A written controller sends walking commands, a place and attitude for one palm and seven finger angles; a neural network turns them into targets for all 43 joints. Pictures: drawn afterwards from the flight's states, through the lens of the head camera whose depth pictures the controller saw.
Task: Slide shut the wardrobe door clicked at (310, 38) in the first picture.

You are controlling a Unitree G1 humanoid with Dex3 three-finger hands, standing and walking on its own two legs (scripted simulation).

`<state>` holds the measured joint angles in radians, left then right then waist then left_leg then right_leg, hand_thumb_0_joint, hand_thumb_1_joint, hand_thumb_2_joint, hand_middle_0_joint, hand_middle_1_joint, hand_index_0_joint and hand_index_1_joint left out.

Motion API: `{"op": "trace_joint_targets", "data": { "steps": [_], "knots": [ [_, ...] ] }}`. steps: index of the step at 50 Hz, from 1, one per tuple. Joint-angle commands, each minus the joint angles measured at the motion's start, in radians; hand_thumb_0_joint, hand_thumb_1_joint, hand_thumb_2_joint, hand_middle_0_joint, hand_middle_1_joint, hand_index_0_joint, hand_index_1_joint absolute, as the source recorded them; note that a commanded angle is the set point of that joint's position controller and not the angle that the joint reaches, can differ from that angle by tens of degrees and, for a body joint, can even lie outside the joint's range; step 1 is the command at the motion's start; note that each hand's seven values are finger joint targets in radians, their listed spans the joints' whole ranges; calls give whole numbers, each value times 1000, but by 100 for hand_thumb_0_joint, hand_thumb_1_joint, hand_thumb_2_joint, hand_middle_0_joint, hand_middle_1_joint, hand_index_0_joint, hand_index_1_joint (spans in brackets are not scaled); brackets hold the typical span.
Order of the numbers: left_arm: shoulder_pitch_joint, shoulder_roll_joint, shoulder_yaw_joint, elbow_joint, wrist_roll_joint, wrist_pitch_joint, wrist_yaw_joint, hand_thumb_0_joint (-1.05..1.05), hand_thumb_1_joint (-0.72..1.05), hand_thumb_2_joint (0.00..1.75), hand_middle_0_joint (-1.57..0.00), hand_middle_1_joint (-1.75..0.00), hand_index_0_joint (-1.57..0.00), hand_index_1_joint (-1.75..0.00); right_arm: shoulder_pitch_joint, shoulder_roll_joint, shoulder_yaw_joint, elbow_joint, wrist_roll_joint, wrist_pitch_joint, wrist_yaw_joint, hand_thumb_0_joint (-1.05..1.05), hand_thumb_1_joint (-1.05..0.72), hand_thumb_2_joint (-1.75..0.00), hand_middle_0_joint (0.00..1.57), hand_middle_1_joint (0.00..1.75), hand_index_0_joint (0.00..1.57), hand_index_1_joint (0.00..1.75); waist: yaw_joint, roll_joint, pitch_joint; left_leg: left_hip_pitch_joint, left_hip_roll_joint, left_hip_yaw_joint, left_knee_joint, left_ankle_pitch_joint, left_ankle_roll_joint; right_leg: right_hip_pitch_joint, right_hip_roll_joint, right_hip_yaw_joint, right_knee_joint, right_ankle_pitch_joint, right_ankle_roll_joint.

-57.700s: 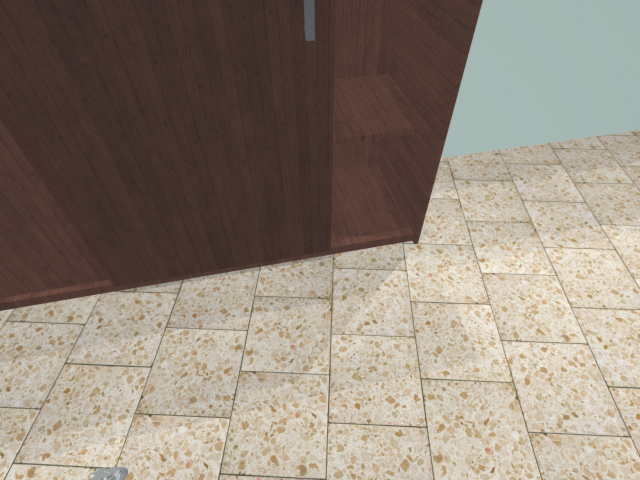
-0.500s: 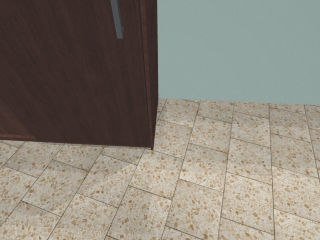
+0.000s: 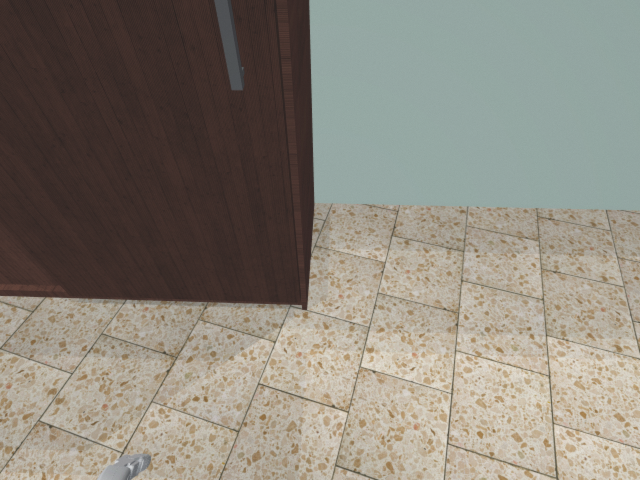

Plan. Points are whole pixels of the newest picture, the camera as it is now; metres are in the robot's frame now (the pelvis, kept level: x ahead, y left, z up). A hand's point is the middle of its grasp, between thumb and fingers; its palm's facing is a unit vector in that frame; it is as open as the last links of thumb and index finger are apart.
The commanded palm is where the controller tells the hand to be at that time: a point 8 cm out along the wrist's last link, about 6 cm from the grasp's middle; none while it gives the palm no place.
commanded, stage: look to check the result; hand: left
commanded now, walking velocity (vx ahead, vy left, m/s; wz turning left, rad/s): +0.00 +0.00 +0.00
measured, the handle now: (229, 23) +0.75 +0.19 +0.21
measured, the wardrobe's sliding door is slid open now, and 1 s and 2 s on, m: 0.00 0.00 0.00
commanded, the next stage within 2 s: take the last steps up to it in 0.54 s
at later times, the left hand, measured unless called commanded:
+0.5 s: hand out of the picture +0.10 +0.23 -0.16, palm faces -0.04 -0.94 -0.34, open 7.3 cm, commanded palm none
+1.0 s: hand out of the picture +0.06 +0.20 -0.19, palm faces +0.05 -0.98 -0.21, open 7.3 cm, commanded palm none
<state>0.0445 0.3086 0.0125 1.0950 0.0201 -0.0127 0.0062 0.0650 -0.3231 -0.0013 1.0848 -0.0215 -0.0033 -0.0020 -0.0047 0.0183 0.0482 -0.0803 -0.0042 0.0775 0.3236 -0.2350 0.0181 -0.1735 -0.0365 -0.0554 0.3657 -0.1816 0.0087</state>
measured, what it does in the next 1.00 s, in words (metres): stands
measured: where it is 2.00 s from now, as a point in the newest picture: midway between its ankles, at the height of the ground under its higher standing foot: (331, 470)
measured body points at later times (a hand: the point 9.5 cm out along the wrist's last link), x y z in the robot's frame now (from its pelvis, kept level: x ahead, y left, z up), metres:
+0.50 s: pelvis +0.01 -0.01 +0.00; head +0.04 -0.02 +0.45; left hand +0.10 +0.28 -0.13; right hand +0.07 -0.29 -0.15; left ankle -0.04 +0.10 -0.75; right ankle +0.01 -0.12 -0.75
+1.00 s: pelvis +0.05 +0.00 -0.01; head +0.06 +0.02 +0.44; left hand +0.06 +0.25 -0.17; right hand +0.03 -0.24 -0.17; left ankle -0.03 +0.10 -0.75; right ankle +0.01 -0.12 -0.75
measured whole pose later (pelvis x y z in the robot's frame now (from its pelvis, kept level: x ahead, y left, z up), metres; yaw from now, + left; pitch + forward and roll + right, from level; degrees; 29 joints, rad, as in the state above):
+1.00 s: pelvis +0.05 +0.00 -0.01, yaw +1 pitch +0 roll -1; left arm 0.25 0.21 0.04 1.12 0.02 0.01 0.00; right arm 0.31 -0.19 0.00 1.14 -0.03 0.01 -0.01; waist 0.00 0.00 0.01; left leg -0.10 0.03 0.11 0.51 -0.41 0.02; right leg -0.16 -0.03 -0.08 0.51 -0.34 0.00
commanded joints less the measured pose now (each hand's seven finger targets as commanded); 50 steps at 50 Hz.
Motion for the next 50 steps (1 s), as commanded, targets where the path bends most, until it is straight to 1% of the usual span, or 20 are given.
{"op": "trace_joint_targets", "data": {
  "steps": [1, 7, 10, 13, 26, 28, 30, 34, 36, 37, 38, 40, 42, 43, 45, 46, 47, 48, 49, 50],
  "knots": [
    [-19, 203, 37, -53, -4, -25, 12, 0, 90, 90, -20, -30, -20, -30, 7, -188, -33, -48, 0, -11, -11, 0, -90, -90, 20, 30, 20, 30, -9, -4, -145, 31, 143, -105, -27, 343, 6, 97, -99, 88, -12, 317, -39],
    [-12, 205, 34, -45, -7, -21, 13, 0, 90, 90, -20, -30, -20, -30, 14, -190, -31, -41, 2, -7, -15, 0, -90, -90, 20, 30, 20, 30, -9, 0, -118, 33, 145, -98, -33, 326, 3, 96, -100, 90, -25, 317, -43],
    [2, 207, 32, -39, -7, -22, 13, 0, 90, 90, -20, -30, -20, -30, 20, -189, -30, -39, 5, -5, -15, 0, -90, -90, 20, 30, 20, 30, -8, -21, -119, 39, 143, -99, -33, 293, 5, 95, -97, 96, -38, 305, -43],
    [-1, 206, 30, -34, -9, -21, 13, 0, 90, 90, -20, -30, -20, -30, 27, -187, -29, -32, 2, -5, -16, 0, -90, -90, 20, 30, 20, 30, -10, 2, -113, 36, 144, -93, -40, 285, 3, 100, -99, 100, -40, 310, -46],
    [4, 197, 30, -29, -9, -22, 15, 0, 90, 90, -20, -30, -20, -30, 45, -172, -28, -19, 3, -7, -17, 0, -90, -90, 20, 30, 20, 30, -8, -21, -88, 20, 146, -91, -58, 248, 3, 101, -96, 104, -54, 294, -46],
    [7, 197, 30, -31, -9, -23, 14, 0, 90, 90, -20, -30, -20, -30, 50, -172, -29, -18, 2, -9, -17, 0, -90, -90, 20, 30, 20, 30, -8, -3, -99, 27, 145, -89, -55, 260, 4, 107, -98, 108, -55, 302, -48],
    [11, 199, 33, -35, -8, -25, 15, 0, 90, 90, -20, -30, -20, -30, 54, -174, -30, -22, 3, -10, -18, 0, -90, -90, 20, 30, 20, 30, -7, -19, -110, 35, 148, -85, -50, 285, 3, 114, -96, 102, -48, 331, -47],
    [2, 197, 33, -37, -9, -25, 15, 0, 90, 90, -20, -30, -20, -30, 52, -172, -31, -18, 2, -10, -18, 0, -90, -90, 20, 30, 20, 30, -9, -11, -88, 24, 147, -85, -60, 257, 1, 104, -95, 111, -55, 310, -48],
    [40, 118, 14, -19, -10, -13, 18, 0, 90, 90, -20, -30, -20, -30, 93, -84, -10, 2, -3, 2, -12, 0, -90, -90, 20, 30, 20, 30, -9, -1, -87, 11, 135, -69, -57, 132, -8, 102, -92, 104, -64, 169, -35],
    [60, 91, 9, -11, -8, -4, 17, 0, 90, 90, -20, -30, -20, -30, 114, -52, -3, 13, -8, 12, -9, 0, -90, -90, 20, 30, 20, 30, -6, -5, -56, -9, 125, -62, -55, 26, -9, 71, -84, 106, -66, 21, -34],
    [71, 87, 10, -11, -5, 4, 15, 0, 90, 90, -20, -30, -20, -30, 134, -44, -2, 19, -12, 18, -7, 0, -90, -90, 20, 30, 20, 30, -3, 4, -25, -43, 114, -56, -48, -72, -6, 48, -79, 111, -67, -117, -38],
    [105, 101, 21, -9, 1, 10, 8, 0, 90, 90, -20, -30, -20, -30, 153, -38, -6, 14, -15, 24, -1, 0, -90, -90, 20, 30, 20, 30, 7, -45, 27, -107, 92, -44, -14, -203, 3, 6, -84, 138, -85, -306, -49],
    [136, 114, 34, -10, 1, 9, 3, 0, 90, 90, -20, -30, -20, -30, 166, -17, -6, 5, -16, 23, 1, 0, -90, -90, 20, 30, 20, 30, 18, -102, 72, -195, 57, -16, 59, -214, 1, 21, -125, 198, -118, -380, -78],
    [162, 114, 42, -7, 0, 5, 4, 0, 90, 90, -20, -30, -20, -30, 178, -2, -7, -1, -15, 18, 0, 0, -90, -90, 20, 30, 20, 30, 22, -144, 65, -225, 42, -1, 116, -187, -3, 51, -155, 236, -132, -377, -102],
    [215, 117, 56, -4, -2, 0, 7, 0, 90, 90, -20, -30, -20, -30, 203, 11, -13, -11, -11, 11, -4, 0, -90, -90, 20, 30, 20, 30, 25, -186, 28, -249, 47, 25, 234, -168, -5, 103, -219, 286, -146, -330, -149],
    [217, 107, 64, -7, -1, -3, 8, 0, 90, 90, -20, -30, -20, -30, 224, 19, -15, -9, -11, 5, -7, 0, -90, -90, 20, 30, 20, 30, 15, -177, 25, -250, 61, 21, 237, -163, -7, 107, -236, 289, -111, -248, -166],
    [209, 96, 67, -13, -2, -3, 8, 0, 90, 90, -20, -30, -20, -30, 256, 29, -17, -1, -9, -1, -9, 0, -90, -90, 20, 30, 20, 30, 0, -144, 33, -203, 72, 23, 191, -143, -6, 70, -232, 246, -64, -184, -163],
    [195, 72, 67, -20, -3, -2, 6, 0, 90, 90, -20, -30, -20, -30, 312, 37, -17, 16, -9, -7, -11, 0, -90, -90, 20, 30, 20, 30, -26, -63, 32, -96, 83, 14, 100, -69, 1, -6, -186, 167, 20, -123, -136],
    [164, 28, 60, -39, -4, -1, 0, 0, 90, 90, -20, -30, -20, -30, 397, 14, -23, 46, -15, -16, -15, 0, -90, -90, 20, 30, 20, 30, -59, 105, 50, 36, 150, -80, 25, 94, 35, -134, -70, 33, 210, -59, -82],
    [113, -30, 46, -73, -5, -4, -3, 0, 90, 90, -20, -30, -20, -30, 516, -40, -39, 86, -23, -23, -27, 0, -90, -90, 20, 30, 20, 30, -105, 329, 52, 203, 296, -270, -28, 359, 103, -358, 29, -98, 479, -144, -29]
  ]
}}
